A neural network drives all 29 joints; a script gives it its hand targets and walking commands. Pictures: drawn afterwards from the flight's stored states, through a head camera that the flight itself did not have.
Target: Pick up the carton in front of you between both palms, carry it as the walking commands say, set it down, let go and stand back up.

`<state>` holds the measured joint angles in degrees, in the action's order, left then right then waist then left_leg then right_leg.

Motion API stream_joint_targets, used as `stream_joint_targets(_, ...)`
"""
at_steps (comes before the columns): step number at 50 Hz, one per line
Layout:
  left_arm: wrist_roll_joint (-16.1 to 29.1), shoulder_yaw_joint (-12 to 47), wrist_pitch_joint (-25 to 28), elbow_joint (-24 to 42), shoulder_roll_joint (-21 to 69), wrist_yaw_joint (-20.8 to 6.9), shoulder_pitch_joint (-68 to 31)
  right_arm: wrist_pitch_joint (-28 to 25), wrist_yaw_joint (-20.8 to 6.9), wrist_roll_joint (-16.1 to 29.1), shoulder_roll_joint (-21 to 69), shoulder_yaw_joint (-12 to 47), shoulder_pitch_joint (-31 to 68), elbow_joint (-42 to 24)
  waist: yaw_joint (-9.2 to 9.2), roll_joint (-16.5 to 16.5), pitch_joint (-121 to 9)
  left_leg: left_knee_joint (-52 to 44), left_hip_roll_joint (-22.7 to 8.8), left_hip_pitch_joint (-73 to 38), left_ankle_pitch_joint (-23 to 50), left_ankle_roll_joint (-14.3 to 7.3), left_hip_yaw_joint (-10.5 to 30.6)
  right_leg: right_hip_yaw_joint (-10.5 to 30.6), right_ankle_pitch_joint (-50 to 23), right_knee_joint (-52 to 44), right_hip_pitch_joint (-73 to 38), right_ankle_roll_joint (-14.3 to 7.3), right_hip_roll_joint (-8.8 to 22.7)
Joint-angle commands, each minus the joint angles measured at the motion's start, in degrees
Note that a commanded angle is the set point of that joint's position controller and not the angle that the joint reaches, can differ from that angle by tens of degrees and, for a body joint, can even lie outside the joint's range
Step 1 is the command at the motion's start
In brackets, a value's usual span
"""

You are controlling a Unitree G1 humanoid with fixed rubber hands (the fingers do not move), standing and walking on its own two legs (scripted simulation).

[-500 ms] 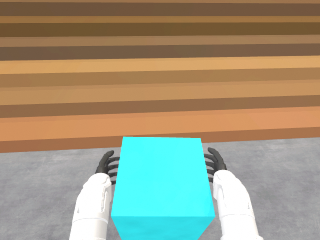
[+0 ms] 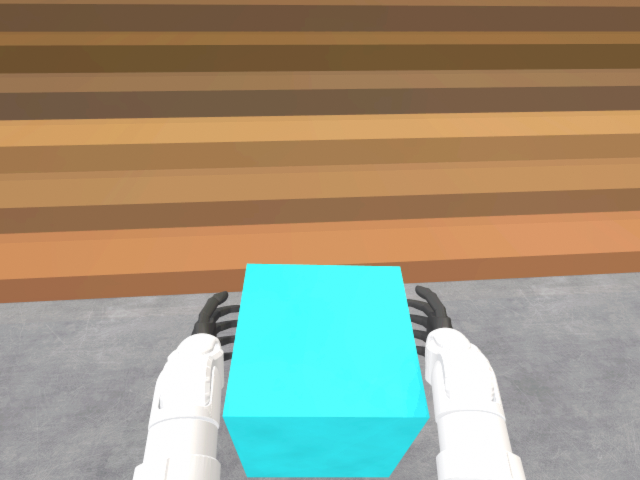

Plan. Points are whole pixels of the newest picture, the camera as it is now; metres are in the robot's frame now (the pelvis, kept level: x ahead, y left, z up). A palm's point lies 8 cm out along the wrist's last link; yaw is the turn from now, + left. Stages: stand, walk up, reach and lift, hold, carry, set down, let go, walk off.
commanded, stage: hold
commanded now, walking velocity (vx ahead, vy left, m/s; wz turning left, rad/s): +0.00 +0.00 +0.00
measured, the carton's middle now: (321, 375) +0.29 +0.00 -0.03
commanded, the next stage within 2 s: carry in 0.08 s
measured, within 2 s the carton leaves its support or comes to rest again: neither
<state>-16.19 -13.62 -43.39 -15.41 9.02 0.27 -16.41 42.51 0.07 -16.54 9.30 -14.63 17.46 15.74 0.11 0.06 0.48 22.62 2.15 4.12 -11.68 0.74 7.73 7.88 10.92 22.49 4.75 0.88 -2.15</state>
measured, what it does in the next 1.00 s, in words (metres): walks ahead: right foot, then left foot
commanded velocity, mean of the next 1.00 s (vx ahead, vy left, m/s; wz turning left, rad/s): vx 0.48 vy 0.00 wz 0.00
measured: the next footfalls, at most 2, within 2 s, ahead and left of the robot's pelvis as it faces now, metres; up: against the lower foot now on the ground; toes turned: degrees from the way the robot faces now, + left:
right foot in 0.56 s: +0.17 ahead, -0.10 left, +0.00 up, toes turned -7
left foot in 0.88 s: +0.49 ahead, +0.10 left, +0.00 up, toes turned +10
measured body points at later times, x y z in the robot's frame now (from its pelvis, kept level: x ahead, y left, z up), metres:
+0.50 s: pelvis +0.11 +0.00 -0.02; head +0.09 -0.01 +0.43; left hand +0.40 +0.15 +0.06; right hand +0.41 -0.15 +0.06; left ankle +0.03 +0.13 -0.74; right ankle +0.05 -0.12 -0.73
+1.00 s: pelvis +0.40 +0.04 -0.02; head +0.40 +0.03 +0.43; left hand +0.68 +0.18 +0.06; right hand +0.68 -0.12 +0.06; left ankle +0.45 +0.09 -0.74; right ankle +0.24 -0.07 -0.65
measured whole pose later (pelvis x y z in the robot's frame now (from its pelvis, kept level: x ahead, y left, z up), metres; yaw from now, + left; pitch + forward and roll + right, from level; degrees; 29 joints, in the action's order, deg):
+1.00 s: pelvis +0.40 +0.04 -0.02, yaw -2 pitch +4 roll +1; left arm -5.7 -8.3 -71.2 19.9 7.8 5.8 -10.0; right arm 69.3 5.1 -6.9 8.0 -5.9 11.6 -17.6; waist 0.2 -0.7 -3.4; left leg 30.3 0.0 22.5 -12.1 -6.1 -14.7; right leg -3.5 23.3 65.4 18.8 -1.1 3.8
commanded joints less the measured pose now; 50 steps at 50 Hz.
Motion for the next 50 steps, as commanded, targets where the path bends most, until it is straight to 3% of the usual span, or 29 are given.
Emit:
stream_joint_targets(1, 16.6, 33.0, 2.8, 3.6, 53.8, -14.6, -33.8, -1.4, -14.7, 16.2, 54.8, 33.1, 29.7, -0.5, 0.00, 0.0, -14.1, -4.2, 3.1, -1.5, 4.9, 0.2, -4.1, -4.3, -5.5, -3.6, -3.6, 0.1, -3.2)
stream_joint_targets(3, 16.7, 33.0, 2.8, 4.0, 53.8, -14.6, -33.3, -1.3, -14.7, 16.2, 54.8, 33.3, 29.2, -0.8, -0.02, 0.0, -14.4, -4.2, 3.2, -1.8, 6.0, 0.2, -4.1, -4.2, -6.6, -3.6, -3.9, 0.1, -3.2)
stream_joint_targets(4, 17.4, 33.4, 2.4, 5.4, 53.1, -14.4, -34.2, -1.2, -14.5, 16.5, 53.9, 33.1, 29.9, -2.1, -0.29, 1.2, -14.2, 0.1, -6.6, 5.1, -0.2, -1.1, -1.5, -2.4, 1.2, 1.9, 2.6, -0.7, 6.2)
stream_joint_targets(7, 19.0, 36.0, 1.8, 9.5, 53.1, -13.7, -34.8, -0.5, -13.7, 18.2, 53.9, 35.7, 30.3, -6.1, -0.24, 1.6, -14.0, -3.4, -6.2, 10.6, -29.3, -2.5, 1.9, -1.7, 26.7, 0.8, 9.6, -1.6, 4.5)
stream_joint_targets(12, 24.9, 43.5, -3.2, 18.3, 51.6, -12.0, -35.2, 4.6, -11.3, 22.8, 51.7, 43.0, 29.5, -15.6, 0.01, 4.2, -19.6, -1.0, -9.2, 8.9, -22.0, -4.7, 2.1, -7.2, 15.3, 6.8, 10.7, -1.5, 4.4)
stream_joint_targets(14, 27.2, 45.0, -6.8, 21.3, 49.9, -11.3, -35.1, 8.3, -10.4, 24.7, 49.6, 45.1, 29.4, -19.4, -0.21, 0.0, -18.0, 4.2, -7.6, 14.3, -23.5, -3.7, -1.3, -2.7, 21.1, 1.9, 9.3, -2.7, 8.0)
stream_joint_targets(15, 28.0, 45.1, -8.8, 21.9, 48.9, -10.9, -34.1, 10.3, -10.0, 25.7, 48.7, 45.8, 29.9, -20.7, -0.68, -5.4, -16.9, 10.2, -5.6, 19.2, -20.2, -2.4, -5.5, 2.4, 23.6, -2.3, 6.3, -4.3, 11.4)
stream_joint_targets(16, 28.3, 45.1, -10.6, 22.2, 47.5, -10.4, -32.7, 12.3, -9.9, 27.0, 48.3, 46.5, 30.1, -21.7, -1.13, -11.5, -15.9, 16.9, -3.2, 24.0, -14.9, -0.9, -10.6, 8.8, 22.3, -5.9, 2.3, -6.5, 15.3)
stream_joint_targets(17, 28.3, 45.0, -12.2, 22.9, 46.6, -9.8, -31.2, 14.1, -9.9, 28.8, 48.2, 47.6, 30.5, -22.8, -1.14, -13.4, -13.8, 13.6, -3.0, 26.9, -14.8, -0.7, -12.4, 11.9, 16.0, -5.8, 0.5, -8.7, 17.4)
stream_joint_targets(18, 28.5, 45.3, -13.8, 24.8, 46.4, -9.2, -30.2, 15.7, -9.9, 30.7, 48.8, 48.6, 30.2, -23.7, -1.03, -11.5, -13.9, 8.7, -3.3, 23.8, -13.3, -0.8, -13.3, 10.0, 8.8, -3.6, 1.4, -9.2, 17.2)
stream_joint_targets(20, 30.5, 47.0, -16.9, 29.6, 46.9, -8.6, -30.2, 18.2, -9.9, 33.2, 50.4, 49.8, 28.4, -25.5, -0.85, -5.8, -18.9, 4.1, -3.1, 12.6, -9.1, -1.0, -13.5, -1.7, -2.3, 5.2, 3.4, -6.4, 12.6)
stream_joint_targets(21, 31.8, 47.8, -18.3, 31.4, 47.4, -8.6, -30.0, 19.4, -9.7, 33.6, 50.6, 49.6, 26.5, -26.0, -0.30, -1.1, -20.1, 2.7, -5.2, 4.3, -6.1, -2.0, -9.9, -8.4, -8.4, 13.0, 8.8, -4.1, 9.1)
stream_joint_targets(22, 32.9, 48.3, -19.7, 33.3, 47.9, -8.7, -30.2, 20.3, -9.4, 33.3, 49.9, 48.9, 23.6, -26.5, 0.72, 8.8, -21.9, 3.1, -10.6, -7.1, 5.2, -5.2, -1.7, -13.5, -10.3, 23.3, 19.4, -1.2, 6.4)
stream_joint_targets(23, 33.8, 48.7, -21.0, 34.5, 48.4, -9.0, -30.1, 21.3, -8.9, 32.7, 50.2, 48.3, 20.9, -27.2, 1.24, 15.9, -21.4, 1.6, -16.9, -15.5, 20.2, -8.5, 6.7, -16.7, 3.0, 27.7, 31.2, 0.7, 4.5)
stream_joint_targets(24, 34.9, 48.9, -21.9, 35.6, 49.5, -9.5, -30.1, 22.1, -8.4, 32.1, 50.2, 47.9, 20.2, -29.3, 1.51, 17.0, -18.0, 0.0, -20.1, -19.5, 29.3, -11.8, 11.9, -16.4, 20.7, 25.7, 40.4, 0.9, 2.7)
stream_joint_targets(26, 35.8, 48.6, -23.1, 36.1, 50.7, -10.2, -28.5, 23.5, -7.5, 31.8, 50.1, 49.0, 22.2, -35.2, 1.74, 9.2, -16.8, 2.0, -20.7, -20.0, 32.9, -11.6, 8.4, -16.2, 21.9, 15.0, 39.2, -0.4, 2.9)
stream_joint_targets(28, 35.3, 47.8, -23.8, 36.7, 50.8, -10.0, -23.4, 24.7, -7.5, 32.5, 51.4, 49.6, 21.0, -38.4, -0.51, 5.6, -23.1, 9.6, -14.6, -4.0, 25.2, -4.7, -7.0, -19.3, 4.7, -1.6, 8.9, -1.9, 0.8)
stream_joint_targets(29, 34.2, 47.2, -24.0, 36.9, 50.3, -9.8, -19.7, 25.1, -7.9, 32.9, 50.7, 49.7, 19.7, -39.7, -1.66, -1.3, -27.1, 20.8, -10.5, 11.3, 15.5, -1.1, -13.7, -10.4, 3.5, -4.6, -12.2, -3.2, 6.6)
stream_joint_targets(30, 32.4, 46.6, -23.6, 37.3, 49.7, -9.3, -17.5, 25.9, -8.8, 34.2, 50.2, 50.6, 22.1, -42.7, -2.27, -18.7, -26.0, 33.3, -4.5, 29.5, -1.5, 2.0, -18.7, 13.0, -10.8, -5.8, -21.4, -8.4, 21.1)
stream_joint_targets(31, 32.0, 46.7, -23.9, 38.7, 50.7, -8.9, -20.4, 26.4, -9.3, 35.4, 50.1, 51.4, 25.3, -42.3, -2.04, -19.1, -22.5, 36.1, -2.4, 40.2, -18.9, 0.5, -13.8, 18.7, -28.1, -4.9, -25.7, -14.2, 24.8)
stream_joint_targets(32, 32.6, 46.9, -24.4, 40.6, 50.7, -8.5, -22.4, 26.6, -9.5, 36.3, 50.2, 51.6, 25.0, -41.8, -2.20, -10.8, -20.6, 39.3, -5.0, 44.4, -21.2, -0.9, -11.6, 15.2, -32.2, -3.3, -26.8, -15.6, 26.1)
stream_joint_targets(34, 33.6, 47.6, -25.0, 43.1, 50.4, -8.1, -23.7, 26.9, -9.7, 36.9, 50.2, 50.9, 22.1, -40.2, -2.41, -3.6, -19.7, 35.4, -6.8, 45.8, -19.0, -2.3, -11.3, 7.7, -26.6, -4.1, -25.8, -11.9, 23.5)
stream_joint_targets(39, 35.9, 49.2, -26.4, 44.0, 48.9, -9.5, -22.3, 26.8, -8.0, 32.8, 50.5, 48.4, 15.8, -37.6, -1.70, -7.9, -18.1, 14.8, -3.2, 32.4, -2.4, -1.1, -18.2, -9.6, -29.8, -5.6, -16.3, -6.9, 16.3)
stream_joint_targets(43, 36.2, 49.2, -26.9, 43.3, 47.3, -10.5, -21.1, 26.9, -7.6, 30.5, 50.1, 47.5, 14.2, -37.4, -0.07, -8.0, -21.7, 4.6, 2.2, 0.4, 7.5, -2.9, -25.5, -19.9, -37.6, 8.0, -0.2, -3.0, 12.7)
stream_joint_targets(44, 35.9, 49.0, -27.0, 43.2, 46.5, -10.8, -21.5, 27.0, -7.8, 30.2, 49.9, 47.3, 14.2, -37.5, 0.78, -5.6, -24.1, 5.0, -0.2, -9.8, 4.3, -2.8, -23.3, -20.5, -28.1, 16.6, 6.2, -2.2, 11.0)
stream_joint_targets(45, 35.8, 48.8, -27.3, 43.0, 45.7, -11.0, -23.2, 27.2, -7.9, 29.8, 49.5, 47.1, 13.8, -37.1, 2.21, 2.0, -25.1, -0.5, -11.9, -14.2, -10.8, -5.3, -4.7, -20.7, -12.8, 30.7, 14.3, -0.7, 7.9)
stream_joint_targets(46, 36.3, 49.6, -27.6, 43.9, 46.1, -11.1, -25.3, 26.9, -8.0, 29.9, 48.6, 47.0, 16.3, -36.3, 1.21, 14.8, -24.6, -9.5, -26.9, -19.5, -12.3, -13.1, 23.8, -16.3, 14.5, 43.9, 29.6, 0.4, 0.8)
stream_joint_targets(47, 36.1, 49.5, -27.6, 42.8, 46.0, -11.2, -26.0, 27.0, -8.1, 31.2, 49.3, 47.5, 17.9, -37.1, 1.37, 11.0, -23.2, -11.2, -27.7, -17.4, -11.3, -15.3, 24.7, -9.3, 16.3, 51.0, 33.3, -1.4, 4.4)
stream_joint_targets(50, 36.5, 49.2, -26.6, 43.2, 48.6, -10.8, -28.8, 26.4, -8.4, 33.9, 52.4, 49.9, 24.2, -40.2, 0.81, 0.5, -21.4, -10.2, -22.6, -8.3, 2.0, -11.3, 9.2, -7.3, 8.0, 46.2, 32.7, -3.4, 9.7)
